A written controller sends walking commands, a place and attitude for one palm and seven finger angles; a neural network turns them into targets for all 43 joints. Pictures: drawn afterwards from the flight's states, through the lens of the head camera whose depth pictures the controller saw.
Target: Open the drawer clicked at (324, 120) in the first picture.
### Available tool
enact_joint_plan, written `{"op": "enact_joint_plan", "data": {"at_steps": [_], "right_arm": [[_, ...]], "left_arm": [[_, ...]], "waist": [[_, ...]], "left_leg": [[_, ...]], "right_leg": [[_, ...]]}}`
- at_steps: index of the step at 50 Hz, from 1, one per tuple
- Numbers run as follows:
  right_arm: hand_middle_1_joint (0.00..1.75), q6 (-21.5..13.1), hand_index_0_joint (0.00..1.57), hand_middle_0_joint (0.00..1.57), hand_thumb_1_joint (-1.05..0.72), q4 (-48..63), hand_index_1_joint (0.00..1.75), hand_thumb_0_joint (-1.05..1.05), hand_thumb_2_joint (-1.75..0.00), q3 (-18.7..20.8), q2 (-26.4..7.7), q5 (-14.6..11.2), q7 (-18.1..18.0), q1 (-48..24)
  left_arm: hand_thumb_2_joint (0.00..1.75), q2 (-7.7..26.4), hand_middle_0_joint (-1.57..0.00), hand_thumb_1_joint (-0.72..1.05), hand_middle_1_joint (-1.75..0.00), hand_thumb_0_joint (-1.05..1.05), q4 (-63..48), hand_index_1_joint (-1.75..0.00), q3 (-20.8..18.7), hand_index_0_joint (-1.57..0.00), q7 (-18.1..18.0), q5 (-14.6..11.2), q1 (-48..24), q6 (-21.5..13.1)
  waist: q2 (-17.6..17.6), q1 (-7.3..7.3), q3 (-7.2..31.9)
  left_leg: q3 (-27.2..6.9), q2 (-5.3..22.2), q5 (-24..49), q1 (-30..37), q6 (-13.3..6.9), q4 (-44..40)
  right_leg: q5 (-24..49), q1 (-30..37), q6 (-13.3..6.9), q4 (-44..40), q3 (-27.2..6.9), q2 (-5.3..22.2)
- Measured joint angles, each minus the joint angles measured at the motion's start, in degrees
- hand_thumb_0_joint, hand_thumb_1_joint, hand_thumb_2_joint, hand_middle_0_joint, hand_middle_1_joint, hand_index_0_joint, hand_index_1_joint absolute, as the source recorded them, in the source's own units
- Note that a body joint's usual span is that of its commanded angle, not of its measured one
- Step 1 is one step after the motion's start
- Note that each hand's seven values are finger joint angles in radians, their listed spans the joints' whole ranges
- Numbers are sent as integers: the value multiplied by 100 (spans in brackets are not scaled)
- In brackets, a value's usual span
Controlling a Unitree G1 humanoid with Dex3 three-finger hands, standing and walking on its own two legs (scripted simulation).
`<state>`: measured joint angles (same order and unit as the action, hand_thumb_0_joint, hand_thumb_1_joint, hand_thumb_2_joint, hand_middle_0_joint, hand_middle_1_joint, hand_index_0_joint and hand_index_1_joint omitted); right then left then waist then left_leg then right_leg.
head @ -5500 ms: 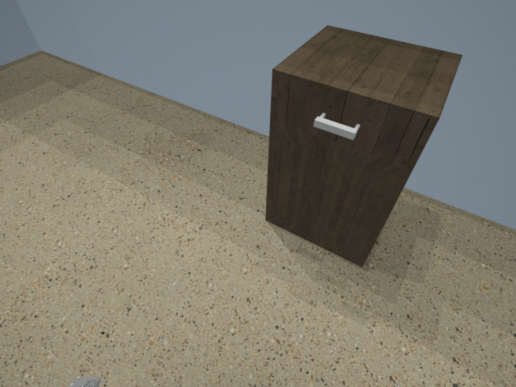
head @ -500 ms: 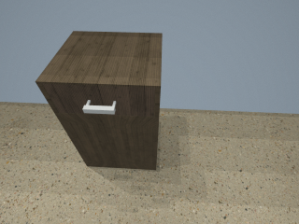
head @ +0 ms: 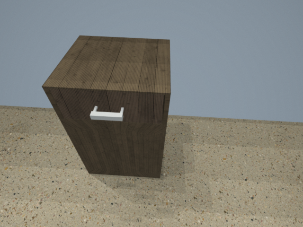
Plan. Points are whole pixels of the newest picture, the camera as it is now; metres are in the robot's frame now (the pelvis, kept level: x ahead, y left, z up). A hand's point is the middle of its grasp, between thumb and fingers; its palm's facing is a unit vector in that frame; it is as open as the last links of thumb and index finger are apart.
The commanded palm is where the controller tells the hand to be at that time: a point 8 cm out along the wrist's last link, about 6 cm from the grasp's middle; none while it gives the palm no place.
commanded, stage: raise the hand with hooked fingers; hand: left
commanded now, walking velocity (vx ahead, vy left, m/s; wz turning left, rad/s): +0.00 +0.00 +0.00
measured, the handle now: (108, 112) +0.55 +0.21 -0.08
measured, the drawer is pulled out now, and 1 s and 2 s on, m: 0.00 0.00 0.00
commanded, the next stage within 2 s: move the hooked fingers above the handle in 1.94 s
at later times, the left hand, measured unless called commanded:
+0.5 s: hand out of the picture +0.14 +0.19 -0.07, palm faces -0.06 -0.12 -0.99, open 8.8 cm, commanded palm +0.15 +0.22 -0.01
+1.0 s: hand (76, 182) +0.23 +0.21 +0.00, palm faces +0.03 -0.08 -1.00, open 11.8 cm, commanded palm +0.21 +0.21 +0.06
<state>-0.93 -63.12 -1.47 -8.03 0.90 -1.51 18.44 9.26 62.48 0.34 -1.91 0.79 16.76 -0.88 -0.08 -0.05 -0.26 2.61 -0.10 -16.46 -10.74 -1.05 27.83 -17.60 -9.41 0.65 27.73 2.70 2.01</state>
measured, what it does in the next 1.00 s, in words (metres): stands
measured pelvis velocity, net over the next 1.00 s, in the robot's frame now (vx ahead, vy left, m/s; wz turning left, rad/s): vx -0.01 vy -0.03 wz -0.01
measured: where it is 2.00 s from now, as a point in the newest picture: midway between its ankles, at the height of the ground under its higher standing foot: outside the picture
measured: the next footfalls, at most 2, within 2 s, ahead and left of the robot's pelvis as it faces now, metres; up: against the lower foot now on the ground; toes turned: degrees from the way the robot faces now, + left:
none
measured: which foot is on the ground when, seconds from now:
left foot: down 0.00-1.00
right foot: down 0.00-1.00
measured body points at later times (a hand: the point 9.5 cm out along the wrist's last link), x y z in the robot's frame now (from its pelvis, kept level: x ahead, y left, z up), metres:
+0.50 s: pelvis -0.03 -0.03 -0.05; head +0.01 -0.04 +0.40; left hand +0.14 +0.20 -0.02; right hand +0.23 -0.26 -0.10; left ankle -0.02 +0.11 -0.74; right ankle -0.03 -0.12 -0.74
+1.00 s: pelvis -0.01 -0.03 -0.03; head +0.03 -0.06 +0.42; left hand +0.22 +0.21 +0.05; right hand +0.15 -0.27 -0.15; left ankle -0.02 +0.11 -0.74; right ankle -0.03 -0.12 -0.74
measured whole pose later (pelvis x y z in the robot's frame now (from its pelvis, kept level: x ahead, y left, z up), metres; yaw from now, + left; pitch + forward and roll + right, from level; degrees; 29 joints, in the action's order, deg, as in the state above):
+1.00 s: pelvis -0.01 -0.03 -0.03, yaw -1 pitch +9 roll +1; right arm 5.3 -35.1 2.5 -14.5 3.6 -0.8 10.9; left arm 23.4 -0.7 -0.9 -19.9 57.4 16.4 -4.6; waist 2.9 2.9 4.4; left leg 2.6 2.0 -21.2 -29.6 1.1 42.2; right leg -23.6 -29.7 -1.9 44.4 2.3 0.5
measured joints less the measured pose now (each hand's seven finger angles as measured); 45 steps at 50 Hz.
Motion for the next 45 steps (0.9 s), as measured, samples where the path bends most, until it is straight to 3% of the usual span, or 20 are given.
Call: {"op": "enact_joint_plan", "data": {"at_steps": [3, 4, 5, 6, 8, 11, 14, 16, 19, 23, 26, 29, 32, 37, 41, 45], "right_arm": [[30, 15, 20, 20, -91, -2, 30, 0, -90, 3, -21, -11, 4, -39], [30, -17, 20, 20, -92, 191, 30, 1, -90, -22, -72, -61, -44, 20], [30, -247, 20, 20, -92, 412, 30, 2, -90, -17, -119, -106, -134, 127], [30, -542, 20, 20, -93, 604, 30, 2, -90, 32, -156, -168, -215, 211], [30, -989, 20, 20, -93, 965, 30, 2, -90, 144, -271, -242, -311, 210], [30, -1085, 20, 20, -92, 1572, 30, 2, -90, 253, -537, -65, -265, -127], [30, -747, 20, 20, -92, 2242, 30, 2, -90, 380, -666, 140, -53, -622], [30, -425, 20, 20, -91, 2655, 30, 2, -90, 442, -687, 217, 118, -968], [30, -22, 20, 20, -91, 3161, 30, 1, -90, 475, -704, 259, 288, -1333], [30, 299, 20, 19, -91, 3589, 30, 1, -90, 480, -716, 376, 362, -1519], [30, 442, 20, 19, -91, 3659, 30, 1, -90, 460, -697, 437, 346, -1603], [30, 499, 20, 19, -90, 3552, 30, 1, -90, 387, -609, 446, 301, -1682], [30, 553, 20, 20, -90, 3393, 30, 1, -90, 266, -467, 415, 263, -1685], [30, 675, 20, 20, -90, 3141, 30, 1, -90, 23, -251, 299, 146, -1395], [30, 676, 20, 20, -90, 3004, 30, 1, -90, -37, -262, 271, 84, -1068], [30, 645, 20, 20, -90, 2905, 30, 1, -90, 117, -413, 284, 67, -842]], "left_arm": [[90, -52, -20, 91, -30, 0, 42, -30, 19, -20, -38, 16, 18, -28], [90, -31, -20, 91, -30, 1, -826, -30, 94, -20, -65, 233, 285, 331], [90, 69, -21, 92, -30, 2, -1877, -30, 166, -20, -180, 485, 614, 477], [90, 193, -21, 92, -30, 2, -2844, -30, 231, -21, -378, 645, 905, 512], [89, 403, -21, 91, -31, 3, -4215, -31, 336, -21, -769, 1089, 1121, 556], [87, 665, -21, 87, -34, 3, -5267, -33, 368, -21, -1256, 2385, 850, 489], [85, 817, -21, 82, -37, 2, -5736, -36, 279, -21, -1738, 3876, 606, 363], [84, 808, -21, 78, -39, 1, -5887, -39, 257, -21, -1952, 4665, 597, 211], [81, 760, -21, 71, -43, 1, -6036, -43, 330, -21, -2104, 5494, 779, -134], [77, 874, -23, 61, -49, 0, -6144, -49, 369, -23, -2357, 6254, 1075, -504], [74, 1059, -24, 53, -53, 0, -6209, -53, 251, -24, -2550, 6411, 1041, -622], [71, 1200, -25, 45, -58, 0, -6263, -58, 81, -25, -2648, 6294, 751, -575], [68, 1226, -26, 38, -63, 0, -6277, -62, 12, -26, -2534, 6070, 369, -293], [63, 1198, -27, 27, -70, 0, -6323, -70, 103, -27, -1953, 5747, 33, 168], [59, 1284, -27, 18, -76, 0, -6343, -76, 127, -27, -1574, 5659, 42, 62], [55, 1385, -28, 9, -82, 0, -6372, -82, 13, -28, -1569, 5661, 93, -261]], "waist": [[31, 7, -17], [33, 59, -53], [-2, 145, -70], [-49, 179, -22], [-34, 106, 78], [163, -34, 331], [245, -16, 647], [225, 55, 755], [80, 235, 810], [-172, 537, 841], [-211, 682, 849], [-104, 712, 834], [76, 649, 781], [242, 489, 643], [266, 375, 542], [279, 310, 471]], "left_leg": [[-16, 28, -22, -65, 6, 77], [19, 48, -59, -100, 4, 123], [92, 39, -71, -105, -2, 115], [151, -2, -62, -155, 0, 106], [147, -81, -65, -359, -8, 232], [95, -54, -177, -950, -19, 684], [218, 56, -322, -1497, 16, 1101], [321, 137, -419, -1764, 42, 1339], [395, 201, -520, -2082, 84, 1617], [306, 226, -651, -2551, 157, 2035], [122, 232, -799, -2903, 210, 2443], [-70, 238, -942, -3122, 257, 2785], [-184, 243, -994, -3106, 302, 2881], [-133, 241, -818, -2584, 281, 2351], [-44, 240, -604, -2151, 237, 1797], [-5, 239, -496, -1947, 236, 1512]], "right_leg": [[15, -1, 10, -43, 17, -26], [21, -62, 8, 1, -20, -44], [-5, -162, -35, 126, -93, -33], [-73, -316, -97, 313, -137, 13], [-227, -555, -94, 576, -141, 101], [-294, -1079, -38, 917, -98, 95], [-383, -1697, -92, 1340, -233, 0], [-443, -2029, -111, 1604, -342, -73], [-551, -2423, -149, 1963, -424, -130], [-761, -2888, -235, 2443, -345, -136], [-953, -3144, -299, 2798, -171, -123], [-1113, -3250, -343, 3050, 9, -116], [-1165, -3166, -360, 3082, 116, -122], [-983, -2684, -347, 2585, 73, -145], [-762, -2307, -323, 2078, -6, -167], [-635, -2113, -302, 1787, -43, -177]]}}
